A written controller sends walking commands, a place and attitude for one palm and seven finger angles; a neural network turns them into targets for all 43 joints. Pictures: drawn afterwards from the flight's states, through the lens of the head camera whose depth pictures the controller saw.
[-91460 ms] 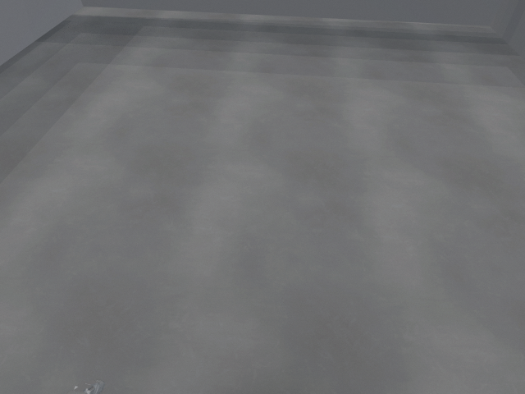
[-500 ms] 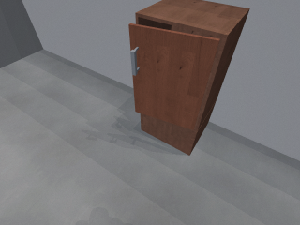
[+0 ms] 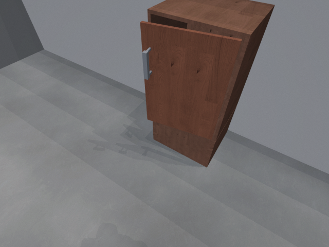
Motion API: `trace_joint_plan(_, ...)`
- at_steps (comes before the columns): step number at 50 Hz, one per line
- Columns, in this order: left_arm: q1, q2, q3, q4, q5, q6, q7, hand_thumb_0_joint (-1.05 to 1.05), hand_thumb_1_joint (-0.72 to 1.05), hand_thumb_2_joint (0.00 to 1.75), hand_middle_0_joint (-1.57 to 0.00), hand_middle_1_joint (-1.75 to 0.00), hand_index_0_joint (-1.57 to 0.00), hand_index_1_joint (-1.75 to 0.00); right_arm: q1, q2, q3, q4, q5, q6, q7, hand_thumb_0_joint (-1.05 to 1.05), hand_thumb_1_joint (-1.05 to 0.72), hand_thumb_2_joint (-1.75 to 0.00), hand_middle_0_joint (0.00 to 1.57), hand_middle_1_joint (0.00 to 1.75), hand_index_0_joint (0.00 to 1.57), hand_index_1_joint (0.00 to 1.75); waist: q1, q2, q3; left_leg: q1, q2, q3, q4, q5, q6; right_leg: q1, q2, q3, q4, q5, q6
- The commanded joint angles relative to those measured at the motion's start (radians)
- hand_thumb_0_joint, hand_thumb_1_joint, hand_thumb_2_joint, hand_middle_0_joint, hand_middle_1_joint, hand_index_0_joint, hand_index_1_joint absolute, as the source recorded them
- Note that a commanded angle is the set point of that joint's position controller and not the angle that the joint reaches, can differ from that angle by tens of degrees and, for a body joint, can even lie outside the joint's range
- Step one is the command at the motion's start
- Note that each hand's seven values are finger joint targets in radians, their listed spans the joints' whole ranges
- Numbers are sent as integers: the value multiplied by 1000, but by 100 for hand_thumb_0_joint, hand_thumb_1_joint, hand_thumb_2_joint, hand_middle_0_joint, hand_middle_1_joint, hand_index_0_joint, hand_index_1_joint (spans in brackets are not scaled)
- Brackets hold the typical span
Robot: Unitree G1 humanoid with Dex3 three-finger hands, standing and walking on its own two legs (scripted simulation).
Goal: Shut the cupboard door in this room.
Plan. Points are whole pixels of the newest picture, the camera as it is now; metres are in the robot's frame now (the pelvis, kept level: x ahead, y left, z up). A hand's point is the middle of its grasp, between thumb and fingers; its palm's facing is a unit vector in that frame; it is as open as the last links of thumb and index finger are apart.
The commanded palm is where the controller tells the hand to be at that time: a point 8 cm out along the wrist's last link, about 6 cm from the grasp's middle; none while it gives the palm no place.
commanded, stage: look to check the result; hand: left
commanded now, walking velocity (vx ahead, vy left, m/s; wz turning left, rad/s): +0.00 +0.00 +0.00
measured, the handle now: (148, 63) +0.88 +0.12 -0.02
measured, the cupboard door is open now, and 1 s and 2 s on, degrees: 10 10 10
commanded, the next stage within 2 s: walk to a spot facing it in 0.36 s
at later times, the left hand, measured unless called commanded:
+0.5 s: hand out of the picture +0.00 +0.16 -0.17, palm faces +0.03 -0.98 -0.19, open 7.4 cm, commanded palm none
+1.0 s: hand out of the picture +0.04 +0.23 -0.17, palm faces +0.26 -0.93 -0.27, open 7.4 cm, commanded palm none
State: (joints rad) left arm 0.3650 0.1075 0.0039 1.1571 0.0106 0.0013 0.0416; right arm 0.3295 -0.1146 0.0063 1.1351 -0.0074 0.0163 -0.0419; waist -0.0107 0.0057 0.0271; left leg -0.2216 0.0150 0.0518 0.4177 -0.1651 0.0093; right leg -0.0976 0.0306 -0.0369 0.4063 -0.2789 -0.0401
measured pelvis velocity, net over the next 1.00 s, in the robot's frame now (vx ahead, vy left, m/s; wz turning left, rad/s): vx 0.00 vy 0.00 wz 0.26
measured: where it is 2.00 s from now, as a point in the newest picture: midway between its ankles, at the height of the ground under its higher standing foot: outside the picture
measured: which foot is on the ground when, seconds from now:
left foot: down 0.00-1.00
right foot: down 0.00-0.82, up 0.84-1.00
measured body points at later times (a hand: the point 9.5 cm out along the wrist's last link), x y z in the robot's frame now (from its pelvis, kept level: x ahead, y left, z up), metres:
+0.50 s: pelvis +0.01 -0.01 +0.00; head +0.02 -0.01 +0.45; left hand +0.00 +0.21 -0.16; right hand +0.01 -0.22 -0.16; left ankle +0.04 +0.11 -0.74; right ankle -0.03 -0.09 -0.74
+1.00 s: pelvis +0.00 +0.00 -0.01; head +0.05 +0.02 +0.44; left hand +0.02 +0.28 -0.15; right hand +0.10 -0.23 -0.16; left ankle +0.03 +0.12 -0.74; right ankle +0.00 -0.13 -0.69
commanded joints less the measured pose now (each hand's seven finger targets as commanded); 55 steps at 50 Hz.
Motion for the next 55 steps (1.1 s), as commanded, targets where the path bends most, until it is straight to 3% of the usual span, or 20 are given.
trace_joint_plan(1,87,90,15,-14,-3,-14,1,0,90,90,-20,-30,-20,-30,61,-94,-18,-25,-4,-15,-6,0,-90,-90,20,30,20,30,4,-10,88,45,84,-101,-74,14,28,-140,-114,104,-115,47,-11)
trace_joint_plan(21,45,122,18,-28,-2,-19,0,0,90,90,-20,-30,-20,-30,8,-122,-19,-28,-6,-18,-4,0,-90,-90,20,30,20,30,4,2,78,72,87,-93,-69,82,23,-113,-123,108,-127,122,-8)
trace_joint_plan(27,44,136,32,-45,-1,-13,5,0,90,90,-20,-30,-20,-30,8,-116,-21,-44,-3,-10,-2,0,-90,-90,20,30,20,30,9,-29,59,26,76,-94,-15,142,19,-67,-144,71,-74,205,-5)
trace_joint_plan(29,37,157,49,-66,-1,-5,6,0,90,90,-20,-30,-20,-30,-5,-120,-29,-60,-6,-3,0,0,-90,-90,20,30,20,30,13,-37,49,-26,57,-86,40,133,15,-47,-177,66,-46,232,-17)
trace_joint_plan(31,26,181,66,-89,3,1,7,0,90,90,-20,-30,-20,-30,-20,-119,-37,-81,-7,6,4,0,-90,-90,20,30,20,30,17,-80,47,-83,25,-60,140,84,5,-40,-240,86,-47,264,-54)
trace_joint_plan(34,-16,204,80,-135,13,6,8,0,90,90,-20,-30,-20,-30,-62,-123,-56,-129,-11,26,12,0,-90,-90,20,30,20,30,17,-145,82,-190,20,-31,395,-234,-14,-59,-360,116,-56,384,-150)
trace_joint_plan(36,-53,224,93,-164,21,6,9,0,90,90,-20,-30,-20,-30,-81,-123,-63,-159,-8,28,20,0,-90,-90,20,30,20,30,8,-120,104,-223,48,-30,424,-324,-18,-55,-407,89,-11,489,-177)
trace_joint_plan(38,-74,246,102,-185,18,6,5,0,90,90,-20,-30,-20,-30,-61,-123,-64,-171,-9,26,28,0,-90,-90,20,30,20,30,-9,-77,81,-148,51,-11,259,-215,-17,-56,-382,14,110,556,-125)
trace_joint_plan(39,-78,248,103,-196,11,7,1,0,90,90,-20,-30,-20,-30,-8,-142,-67,-167,-14,21,30,0,-90,-90,20,30,20,30,-31,-12,34,-32,52,-34,146,29,4,-109,-326,-55,235,509,-59)
trace_joint_plan(40,-50,219,100,-217,2,13,-4,0,90,90,-20,-30,-20,-30,41,-204,-76,-170,-25,12,29,0,-90,-90,20,30,20,30,-37,192,-11,58,187,-265,43,396,91,-230,-196,-131,419,253,36)
trace_joint_plan(41,-74,185,87,-257,-1,17,-3,0,90,90,-20,-30,-20,-30,76,-273,-93,-169,-30,14,22,0,-90,-90,20,30,20,30,-49,302,-28,78,351,-496,-66,499,220,-345,-83,-94,604,-359,67)
trace_joint_plan(42,-142,196,84,-280,10,29,2,0,90,90,-20,-30,-20,-30,86,-292,-95,-163,-31,15,19,0,-90,-90,20,30,20,30,-62,210,-33,30,357,-549,-113,244,236,-363,-84,10,716,-381,51)
trace_joint_plan(43,-176,193,91,-289,13,30,-2,0,90,90,-20,-30,-20,-30,52,-295,-98,-183,-33,13,15,0,-90,-90,20,30,20,30,-55,169,-19,-16,342,-556,-139,57,221,-405,-97,48,755,-314,52)
trace_joint_plan(44,-190,197,91,-296,13,26,-8,0,90,90,-20,-30,-20,-30,4,-282,-94,-202,-32,9,13,0,-90,-90,20,30,20,30,-41,136,-2,-53,312,-527,-145,-22,208,-416,-107,69,751,-246,57)
trace_joint_plan(46,-181,184,91,-303,13,22,-18,0,90,90,-20,-30,-20,-30,-56,-277,-92,-225,-32,3,12,0,-90,-90,20,30,20,30,-14,99,-14,-32,244,-439,-123,22,176,-413,-97,58,673,-175,72)
trace_joint_plan(48,-173,183,88,-312,11,22,-22,0,90,90,-20,-30,-20,-30,-68,-292,-99,-238,-32,3,12,0,-90,-90,20,30,20,30,-14,99,-68,9,226,-412,-99,81,177,-378,-79,49,577,-185,79)
trace_joint_plan(50,-179,180,86,-326,11,25,-22,0,90,90,-20,-30,-20,-30,-72,-303,-106,-248,-33,10,16,0,-90,-90,20,30,20,30,-19,98,-70,-7,203,-413,-99,50,169,-341,-56,33,500,-185,82)
trace_joint_plan(53,-147,194,86,-340,11,27,-20,0,90,90,-20,-30,-20,-30,-109,-312,-116,-274,-33,21,25,0,-90,-90,20,30,20,30,-5,153,-72,-71,163,-411,-88,19,142,-238,-24,12,355,-154,82)
trace_joint_plan(55,-77,215,94,-331,10,23,-19,0,90,90,-20,-30,-20,-30,-159,-302,-120,-301,-25,29,30,0,-90,-90,20,30,20,30,36,148,-67,-184,106,-388,-49,-74,102,-85,-12,-8,165,-56,81)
